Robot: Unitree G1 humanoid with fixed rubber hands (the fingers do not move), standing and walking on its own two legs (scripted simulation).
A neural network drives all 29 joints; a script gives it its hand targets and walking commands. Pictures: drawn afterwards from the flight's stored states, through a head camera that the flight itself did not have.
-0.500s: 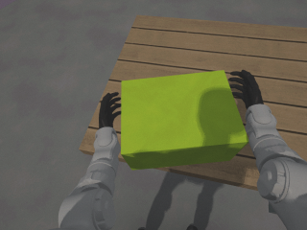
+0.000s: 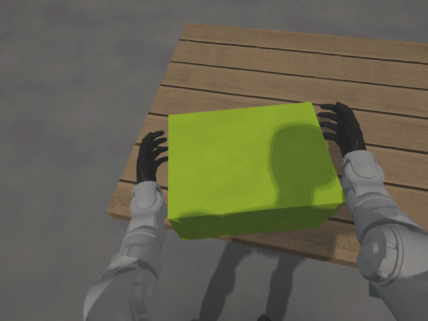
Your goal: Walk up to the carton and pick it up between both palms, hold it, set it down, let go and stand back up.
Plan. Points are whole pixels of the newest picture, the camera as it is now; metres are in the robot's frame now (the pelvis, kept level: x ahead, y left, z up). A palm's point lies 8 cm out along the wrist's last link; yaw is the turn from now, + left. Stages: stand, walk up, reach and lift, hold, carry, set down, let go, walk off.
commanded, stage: set down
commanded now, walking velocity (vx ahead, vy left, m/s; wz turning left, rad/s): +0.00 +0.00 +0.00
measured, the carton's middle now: (245, 172) +0.42 +0.02 -0.05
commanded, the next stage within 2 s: none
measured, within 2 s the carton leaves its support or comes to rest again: neither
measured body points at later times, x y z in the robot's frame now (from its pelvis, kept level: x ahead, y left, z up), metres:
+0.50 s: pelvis +0.00 +0.00 +0.00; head +0.11 +0.01 +0.44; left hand +0.38 +0.22 +0.00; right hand +0.47 -0.16 +0.03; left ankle -0.05 +0.15 -0.74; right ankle +0.01 -0.12 -0.74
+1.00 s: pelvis -0.01 +0.00 -0.02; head +0.11 +0.00 +0.42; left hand +0.40 +0.22 -0.01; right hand +0.48 -0.17 +0.02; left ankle -0.05 +0.15 -0.74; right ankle +0.01 -0.12 -0.74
